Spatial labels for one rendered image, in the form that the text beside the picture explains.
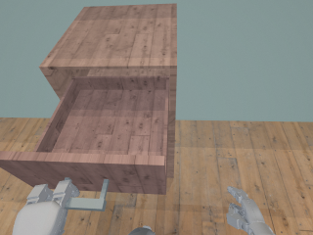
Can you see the right robot hand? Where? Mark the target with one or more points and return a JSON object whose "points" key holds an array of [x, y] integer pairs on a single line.
{"points": [[248, 213]]}

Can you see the left robot hand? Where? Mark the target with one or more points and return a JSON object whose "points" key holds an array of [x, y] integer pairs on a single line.
{"points": [[44, 212]]}

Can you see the handle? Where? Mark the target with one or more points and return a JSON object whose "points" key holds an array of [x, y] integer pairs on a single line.
{"points": [[89, 204]]}

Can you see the drawer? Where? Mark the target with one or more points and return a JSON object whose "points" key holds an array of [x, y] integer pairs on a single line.
{"points": [[104, 127]]}

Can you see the cabinet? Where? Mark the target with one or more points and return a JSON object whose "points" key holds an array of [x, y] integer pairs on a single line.
{"points": [[119, 40]]}

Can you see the robot right forearm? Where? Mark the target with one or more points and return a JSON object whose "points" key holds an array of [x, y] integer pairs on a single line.
{"points": [[259, 228]]}

